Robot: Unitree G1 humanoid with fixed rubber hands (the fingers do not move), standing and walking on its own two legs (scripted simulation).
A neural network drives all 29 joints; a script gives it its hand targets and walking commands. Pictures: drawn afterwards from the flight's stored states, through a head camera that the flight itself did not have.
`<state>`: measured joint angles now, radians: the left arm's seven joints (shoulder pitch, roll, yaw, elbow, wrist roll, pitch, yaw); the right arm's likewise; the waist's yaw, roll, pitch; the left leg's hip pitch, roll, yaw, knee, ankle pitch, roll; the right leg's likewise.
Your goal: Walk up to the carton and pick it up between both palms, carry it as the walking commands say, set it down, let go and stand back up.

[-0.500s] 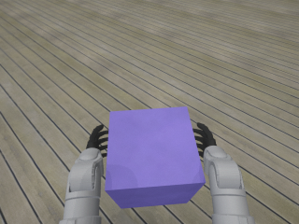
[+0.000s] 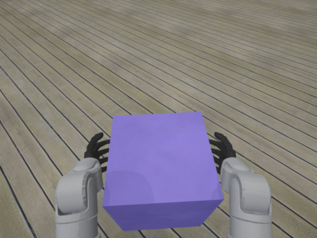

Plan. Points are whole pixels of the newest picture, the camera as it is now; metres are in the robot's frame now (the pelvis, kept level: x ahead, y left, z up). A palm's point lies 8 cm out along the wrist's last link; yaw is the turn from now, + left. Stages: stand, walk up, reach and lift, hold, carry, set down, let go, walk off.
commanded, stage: carry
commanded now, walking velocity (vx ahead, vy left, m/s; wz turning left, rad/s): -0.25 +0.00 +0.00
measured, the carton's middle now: (159, 175) +0.28 +0.00 +0.02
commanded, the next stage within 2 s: none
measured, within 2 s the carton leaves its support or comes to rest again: neither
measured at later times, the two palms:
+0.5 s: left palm out of the picture +0.08 +0.20 +0.07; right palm out of the picture +0.10 -0.09 +0.08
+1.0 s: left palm out of the picture -0.09 +0.15 +0.09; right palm out of the picture -0.11 -0.15 +0.07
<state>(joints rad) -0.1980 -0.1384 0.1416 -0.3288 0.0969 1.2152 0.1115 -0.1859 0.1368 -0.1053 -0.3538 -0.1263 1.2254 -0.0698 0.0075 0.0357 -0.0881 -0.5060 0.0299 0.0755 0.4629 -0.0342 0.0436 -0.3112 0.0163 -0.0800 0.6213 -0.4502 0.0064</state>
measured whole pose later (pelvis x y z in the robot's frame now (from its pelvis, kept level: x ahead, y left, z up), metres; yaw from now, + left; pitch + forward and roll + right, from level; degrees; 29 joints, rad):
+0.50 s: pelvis -0.18 +0.03 +0.00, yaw +3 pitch +3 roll +1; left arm -0.16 -0.14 0.16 -0.33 0.11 1.23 0.10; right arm -0.19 0.14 -0.09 -0.30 -0.11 1.22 -0.08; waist 0.01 -0.05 -0.03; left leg -0.29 -0.01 0.08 0.55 -0.31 0.03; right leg -0.58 -0.07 -0.05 0.79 -0.38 0.01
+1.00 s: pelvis -0.37 +0.01 +0.01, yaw +1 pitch +3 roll +3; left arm -0.15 -0.13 0.11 -0.33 0.11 1.21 0.10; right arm -0.13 0.12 -0.08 -0.36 -0.10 1.22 -0.09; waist -0.05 0.01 -0.03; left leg -0.60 -0.04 0.00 1.19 -0.44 -0.05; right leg -0.36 -0.06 -0.05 0.57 -0.26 -0.03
